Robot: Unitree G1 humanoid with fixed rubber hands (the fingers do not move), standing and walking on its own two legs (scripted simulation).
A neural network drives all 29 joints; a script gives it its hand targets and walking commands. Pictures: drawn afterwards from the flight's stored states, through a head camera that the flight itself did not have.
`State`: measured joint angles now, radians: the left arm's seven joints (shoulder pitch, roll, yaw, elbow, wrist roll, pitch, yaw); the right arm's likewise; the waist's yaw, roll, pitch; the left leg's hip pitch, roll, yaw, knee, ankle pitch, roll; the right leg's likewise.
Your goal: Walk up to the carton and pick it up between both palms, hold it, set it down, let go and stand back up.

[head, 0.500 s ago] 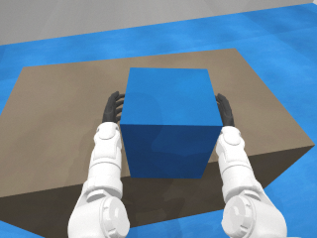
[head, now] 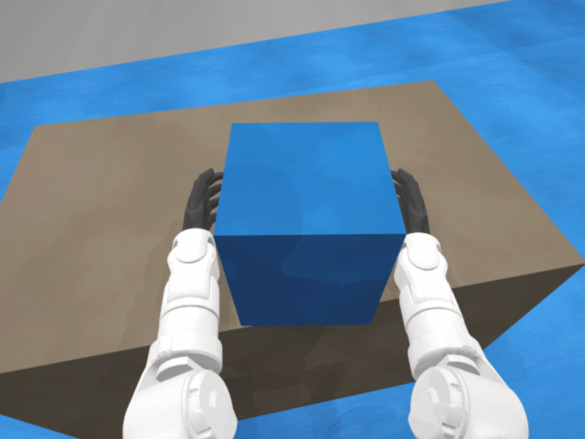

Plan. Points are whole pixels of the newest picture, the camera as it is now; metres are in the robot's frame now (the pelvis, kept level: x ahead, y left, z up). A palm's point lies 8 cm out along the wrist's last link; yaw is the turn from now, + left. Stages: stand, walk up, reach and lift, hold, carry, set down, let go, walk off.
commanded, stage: set down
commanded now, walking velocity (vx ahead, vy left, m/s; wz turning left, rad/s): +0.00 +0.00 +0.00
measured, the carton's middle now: (305, 230) +0.41 +0.00 +0.04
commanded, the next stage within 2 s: none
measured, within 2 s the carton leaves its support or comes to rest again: neither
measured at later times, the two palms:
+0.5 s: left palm (199, 226) +0.39 +0.15 +0.07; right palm (412, 226) +0.39 -0.15 +0.07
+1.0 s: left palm (187, 220) +0.41 +0.18 +0.06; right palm (422, 212) +0.42 -0.17 +0.06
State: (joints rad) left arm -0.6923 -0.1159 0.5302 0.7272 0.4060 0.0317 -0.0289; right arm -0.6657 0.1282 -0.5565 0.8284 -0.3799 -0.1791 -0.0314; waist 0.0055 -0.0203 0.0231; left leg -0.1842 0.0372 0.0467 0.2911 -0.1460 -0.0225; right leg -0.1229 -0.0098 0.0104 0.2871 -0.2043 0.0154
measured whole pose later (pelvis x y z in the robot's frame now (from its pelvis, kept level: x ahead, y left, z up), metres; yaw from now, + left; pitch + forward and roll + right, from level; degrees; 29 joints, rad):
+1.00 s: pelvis -0.01 +0.01 -0.01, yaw -3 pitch +16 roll -2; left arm -0.87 0.13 0.15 1.22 -0.04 -0.17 0.12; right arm -0.86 -0.22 0.07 1.23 0.30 -0.22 -0.12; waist 0.06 0.02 -0.21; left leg -0.57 0.08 0.06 0.51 -0.21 -0.02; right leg -0.49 0.03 0.04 0.42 -0.21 0.02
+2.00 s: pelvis -0.02 +0.00 +0.00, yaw +0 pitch +4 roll -1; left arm -0.96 0.33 0.07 0.73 -0.18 0.52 0.06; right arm -1.00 -0.41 0.10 0.98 0.51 0.32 -0.09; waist -0.02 -0.01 -0.08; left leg -0.28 0.07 0.04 0.37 -0.15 -0.03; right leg -0.20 0.02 0.01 0.32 -0.18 0.01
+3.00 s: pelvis -0.02 -0.01 +0.00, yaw -1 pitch -2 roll +0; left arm 0.02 0.19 0.06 0.01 -0.16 0.29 0.06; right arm 0.01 -0.18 -0.02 0.13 0.24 0.11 -0.09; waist 0.03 -0.01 0.04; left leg -0.13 0.05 0.05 0.31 -0.13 -0.03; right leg -0.09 0.01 0.02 0.33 -0.20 0.00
